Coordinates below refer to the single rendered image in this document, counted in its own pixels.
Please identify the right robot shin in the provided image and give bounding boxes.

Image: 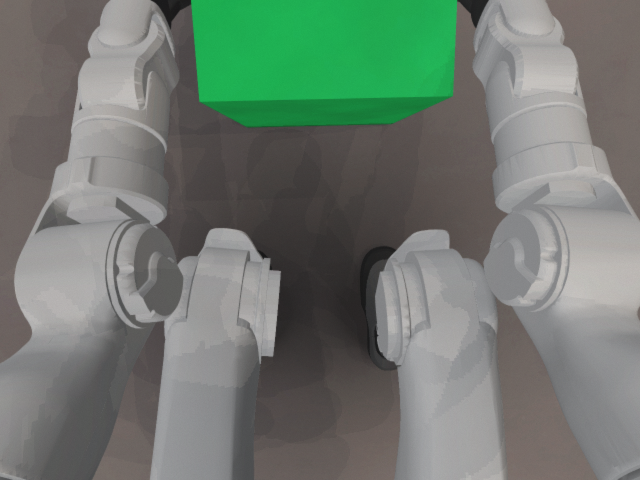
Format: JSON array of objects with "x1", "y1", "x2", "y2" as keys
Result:
[{"x1": 376, "y1": 230, "x2": 498, "y2": 361}]

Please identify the carton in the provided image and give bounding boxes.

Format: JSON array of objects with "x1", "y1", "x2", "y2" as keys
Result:
[{"x1": 191, "y1": 0, "x2": 457, "y2": 128}]

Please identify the right robot upper arm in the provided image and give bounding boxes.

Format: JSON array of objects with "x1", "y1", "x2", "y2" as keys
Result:
[{"x1": 484, "y1": 204, "x2": 640, "y2": 480}]

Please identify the left robot upper arm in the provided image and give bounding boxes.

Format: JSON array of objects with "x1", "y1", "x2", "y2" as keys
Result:
[{"x1": 0, "y1": 219, "x2": 183, "y2": 480}]

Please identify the left robot forearm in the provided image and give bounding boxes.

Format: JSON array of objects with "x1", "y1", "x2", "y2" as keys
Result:
[{"x1": 14, "y1": 0, "x2": 180, "y2": 311}]

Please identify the left robot shin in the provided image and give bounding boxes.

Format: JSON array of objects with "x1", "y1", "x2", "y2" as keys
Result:
[{"x1": 164, "y1": 228, "x2": 263, "y2": 338}]

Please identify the robot shin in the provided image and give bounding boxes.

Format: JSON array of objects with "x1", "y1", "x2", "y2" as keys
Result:
[
  {"x1": 164, "y1": 228, "x2": 263, "y2": 338},
  {"x1": 376, "y1": 230, "x2": 498, "y2": 361}
]

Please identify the robot left hand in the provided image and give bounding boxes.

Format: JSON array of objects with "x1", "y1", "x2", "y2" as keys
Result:
[{"x1": 151, "y1": 0, "x2": 191, "y2": 30}]

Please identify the right robot forearm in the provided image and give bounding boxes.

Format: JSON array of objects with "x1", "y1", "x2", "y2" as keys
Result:
[{"x1": 472, "y1": 0, "x2": 640, "y2": 222}]

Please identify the robot right hand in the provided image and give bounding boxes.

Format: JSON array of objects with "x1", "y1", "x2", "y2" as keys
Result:
[{"x1": 457, "y1": 0, "x2": 489, "y2": 28}]

